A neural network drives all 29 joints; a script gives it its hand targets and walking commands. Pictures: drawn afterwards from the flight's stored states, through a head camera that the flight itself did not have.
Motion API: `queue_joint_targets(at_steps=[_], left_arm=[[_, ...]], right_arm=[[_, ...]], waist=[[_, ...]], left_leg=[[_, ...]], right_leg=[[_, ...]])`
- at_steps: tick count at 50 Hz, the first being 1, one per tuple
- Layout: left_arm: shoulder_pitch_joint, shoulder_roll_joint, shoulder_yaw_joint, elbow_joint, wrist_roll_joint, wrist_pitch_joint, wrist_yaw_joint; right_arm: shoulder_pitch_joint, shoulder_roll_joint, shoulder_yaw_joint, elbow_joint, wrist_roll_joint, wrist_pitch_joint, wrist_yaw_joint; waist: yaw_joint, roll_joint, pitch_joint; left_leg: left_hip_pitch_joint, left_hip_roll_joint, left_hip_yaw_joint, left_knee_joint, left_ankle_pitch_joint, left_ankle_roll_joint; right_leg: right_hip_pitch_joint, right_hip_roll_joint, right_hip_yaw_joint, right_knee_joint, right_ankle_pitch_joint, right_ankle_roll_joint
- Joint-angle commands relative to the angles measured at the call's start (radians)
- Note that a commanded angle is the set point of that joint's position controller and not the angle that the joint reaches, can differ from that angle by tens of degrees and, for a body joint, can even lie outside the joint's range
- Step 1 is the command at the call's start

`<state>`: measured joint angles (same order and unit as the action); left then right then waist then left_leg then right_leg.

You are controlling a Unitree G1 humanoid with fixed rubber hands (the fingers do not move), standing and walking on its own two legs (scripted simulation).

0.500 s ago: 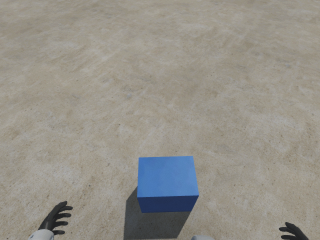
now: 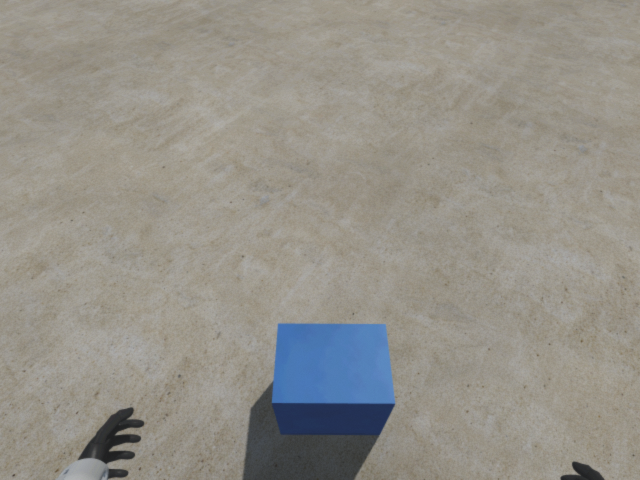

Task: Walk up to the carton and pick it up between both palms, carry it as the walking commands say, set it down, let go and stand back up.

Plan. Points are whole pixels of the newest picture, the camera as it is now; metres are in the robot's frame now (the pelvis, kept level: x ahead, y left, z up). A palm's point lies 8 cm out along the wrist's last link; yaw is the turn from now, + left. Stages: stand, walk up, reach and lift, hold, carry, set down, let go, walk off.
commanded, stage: walk up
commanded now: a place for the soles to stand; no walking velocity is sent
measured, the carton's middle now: (330, 381) +0.45 +0.00 -0.62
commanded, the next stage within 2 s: reach and lift in 0.44 s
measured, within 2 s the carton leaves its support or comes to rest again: neither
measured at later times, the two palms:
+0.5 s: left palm (83, 476) +0.13 +0.33 -0.09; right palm (601, 474) +0.15 -0.32 -0.07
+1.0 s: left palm (152, 387) +0.25 +0.28 -0.12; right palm (529, 413) +0.23 -0.28 -0.13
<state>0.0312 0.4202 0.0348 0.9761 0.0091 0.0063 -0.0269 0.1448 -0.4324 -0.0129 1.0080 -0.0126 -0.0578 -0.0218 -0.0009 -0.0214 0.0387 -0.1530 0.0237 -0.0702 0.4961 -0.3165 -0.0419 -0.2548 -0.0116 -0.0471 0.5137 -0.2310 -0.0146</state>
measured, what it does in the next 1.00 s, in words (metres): lowers itself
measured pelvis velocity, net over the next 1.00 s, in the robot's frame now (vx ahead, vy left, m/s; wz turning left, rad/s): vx -0.04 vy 0.02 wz -0.02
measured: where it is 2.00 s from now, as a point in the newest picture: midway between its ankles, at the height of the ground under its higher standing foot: outside the picture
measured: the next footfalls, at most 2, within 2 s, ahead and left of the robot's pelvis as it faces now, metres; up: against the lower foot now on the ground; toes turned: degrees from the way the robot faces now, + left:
none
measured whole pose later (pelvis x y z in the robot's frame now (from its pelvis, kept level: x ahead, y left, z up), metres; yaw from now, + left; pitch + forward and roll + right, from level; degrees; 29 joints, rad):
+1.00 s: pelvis -0.04 +0.02 -0.05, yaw -1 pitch +10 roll +0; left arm -0.28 0.31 0.18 0.63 -0.02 0.21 -0.03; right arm -0.26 -0.39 -0.16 0.63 -0.02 0.21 0.07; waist 0.00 0.02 0.15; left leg -0.68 0.00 -0.04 0.96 -0.46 -0.03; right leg -0.77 -0.02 0.01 0.92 -0.33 0.02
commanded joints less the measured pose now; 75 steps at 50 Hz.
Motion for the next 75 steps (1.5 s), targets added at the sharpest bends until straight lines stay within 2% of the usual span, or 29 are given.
queue_joint_targets(at_steps=[1, 5, 17, 22, 23, 24, 25, 26, 28, 30, 32, 35, 38, 41, 45, 49, 52, 57, 63, 75], left_arm=[[-0.06, 0.188, 0.051, -0.058, 0.005, -0.001, -0.002], [-0.059, 0.185, 0.059, -0.069, 0.007, 0.006, -0.006], [-0.036, 0.185, 0.068, -0.105, 0.009, 0.012, -0.008], [-0.023, 0.195, 0.072, -0.12, 0.009, 0.014, -0.006], [-0.138, 0.07, 0.106, -0.517, -0.025, 0.019, -0.017], [-0.055, 0.093, 0.196, -0.425, -0.005, 0.061, -0.03], [0.004, 0.095, 0.198, -0.444, 0.017, 0.097, -0.038], [0.047, 0.094, 0.183, -0.457, 0.034, 0.118, -0.035], [0.108, 0.098, 0.191, -0.478, 0.062, 0.131, -0.034], [0.087, 0.085, 0.21, -0.501, 0.059, 0.13, -0.045], [0.057, 0.073, 0.217, -0.51, 0.042, 0.113, -0.055], [-0.03, 0.048, 0.197, -0.523, 0.014, 0.104, -0.056], [-0.111, 0.054, 0.191, -0.509, 0.003, 0.125, -0.04], [-0.179, 0.046, 0.186, -0.464, -0.011, 0.147, -0.023], [-0.279, 0.038, 0.189, -0.415, -0.018, 0.18, -0.004], [-0.368, 0.032, 0.182, -0.423, -0.028, 0.194, 0.011], [-0.456, 0.039, 0.188, -0.428, -0.039, 0.2, 0.02], [-0.629, 0.054, 0.199, -0.417, -0.065, 0.212, 0.02], [-0.828, 0.085, 0.216, -0.369, -0.079, 0.235, 0.008], [-1.096, 0.086, 0.27, -0.287, -0.093, 0.198, 0.001]], right_arm=[[0.0, -0.205, -0.041, -0.032, 0.0, -0.012, -0.01], [0.016, -0.202, -0.042, -0.039, -0.004, -0.012, -0.015], [0.048, -0.224, -0.048, -0.073, -0.005, -0.011, -0.026], [0.058, -0.217, -0.048, -0.086, -0.004, -0.007, -0.03], [-0.268, -0.069, -0.123, -0.578, -0.025, 0.061, 0.028], [-0.184, -0.108, -0.163, -0.52, -0.032, 0.124, 0.037], [-0.091, -0.116, -0.18, -0.499, -0.052, 0.169, 0.057], [-0.002, -0.114, -0.208, -0.462, -0.063, 0.201, 0.071], [0.098, -0.091, -0.229, -0.432, -0.087, 0.222, 0.079], [0.059, -0.071, -0.235, -0.495, -0.107, 0.218, 0.072], [-0.002, -0.053, -0.236, -0.564, -0.113, 0.199, 0.068], [-0.116, -0.042, -0.239, -0.606, -0.095, 0.196, 0.07], [-0.206, -0.057, -0.226, -0.582, -0.064, 0.212, 0.071], [-0.286, -0.078, -0.209, -0.558, -0.05, 0.227, 0.071], [-0.395, -0.111, -0.198, -0.496, -0.03, 0.254, 0.081], [-0.482, -0.147, -0.197, -0.447, -0.002, 0.265, 0.093], [-0.569, -0.16, -0.193, -0.421, 0.018, 0.267, 0.103], [-0.761, -0.159, -0.178, -0.382, 0.056, 0.277, 0.116], [-0.991, -0.187, -0.194, -0.319, 0.06, 0.303, 0.115], [-1.321, -0.18, -0.238, -0.211, 0.044, 0.275, 0.107]], waist=[[0.008, 0.002, -0.057], [0.01, 0.006, -0.037], [0.014, 0.037, -0.056], [0.015, 0.007, -0.061], [-0.068, 0.092, 0.061], [-0.045, 0.045, 0.141], [-0.026, 0.063, 0.12], [-0.027, 0.081, 0.08], [-0.026, 0.075, 0.011], [-0.027, 0.019, -0.046], [-0.019, -0.014, -0.102], [-0.018, 0.004, -0.152], [0.0, 0.023, -0.192], [0.01, 0.004, -0.223], [0.014, -0.002, -0.252], [0.009, 0.003, -0.363], [0.006, 0.01, -0.407], [0.013, 0.025, -0.487], [0.014, 0.024, -0.579], [0.012, -0.022, -0.834]], left_leg=[[-0.11, 0.066, -0.056, -0.069, 0.173, 0.09], [-0.139, 0.059, -0.071, -0.057, 0.171, 0.094], [-0.158, 0.067, -0.134, -0.019, 0.25, 0.108], [-0.166, 0.033, -0.089, 0.038, 0.261, 0.094], [-0.289, -0.103, 0.09, 0.007, 0.039, -0.029], [-0.35, -0.127, 0.112, -0.016, 0.052, -0.008], [-0.34, -0.118, 0.116, -0.022, 0.068, 0.002], [-0.338, -0.09, 0.115, -0.026, 0.059, 0.002], [-0.263, -0.084, 0.12, -0.003, 0.112, -0.007], [-0.2, -0.087, 0.103, 0.023, 0.17, -0.008], [-0.216, -0.085, 0.092, 0.044, 0.193, -0.002], [-0.309, -0.078, 0.082, 0.094, 0.183, 0.005], [-0.405, -0.074, 0.074, 0.163, 0.172, 0.013], [-0.484, -0.07, 0.067, 0.222, 0.152, 0.013], [-0.561, -0.059, 0.061, 0.282, 0.124, 0.001], [-0.597, -0.054, 0.06, 0.322, 0.147, -0.012], [-0.647, -0.055, 0.062, 0.337, 0.114, -0.015], [-0.747, -0.063, 0.075, 0.368, 0.028, -0.016], [-0.863, -0.074, 0.101, 0.407, -0.051, -0.017], [-1.055, -0.089, 0.132, 0.486, 0.03, -0.002]], right_leg=[[0.111, -0.105, 0.129, -0.098, -0.054, -0.06], [0.1, -0.109, 0.125, -0.099, -0.089, -0.062], [0.117, -0.108, 0.085, -0.022, 0.002, -0.056], [0.122, -0.134, 0.092, -0.034, 0.012, -0.075], [-0.039, 0.039, 0.004, -0.003, 0.012, -0.001], [0.047, 0.046, -0.016, -0.011, 0.026, 0.011], [0.119, 0.042, -0.037, -0.011, 0.055, 0.016], [0.15, 0.043, -0.041, 0.006, 0.069, 0.019], [0.177, 0.034, -0.023, 0.022, 0.094, 0.025], [0.152, 0.022, 0.006, 0.028, 0.152, 0.026], [0.176, 0.027, 0.028, 0.059, 0.206, 0.029], [0.166, 0.037, 0.035, 0.137, 0.209, 0.041], [0.118, 0.034, 0.042, 0.22, 0.218, 0.044], [0.06, 0.033, 0.049, 0.283, 0.218, 0.041], [-0.042, 0.038, 0.049, 0.338, 0.184, 0.033], [-0.097, 0.042, 0.047, 0.37, 0.193, 0.025], [-0.165, 0.04, 0.044, 0.378, 0.16, 0.027], [-0.271, 0.033, 0.044, 0.394, 0.07, 0.027], [-0.315, 0.038, 0.045, 0.417, -0.012, 0.026], [-0.333, 0.045, 0.052, 0.535, 0.169, 0.033]])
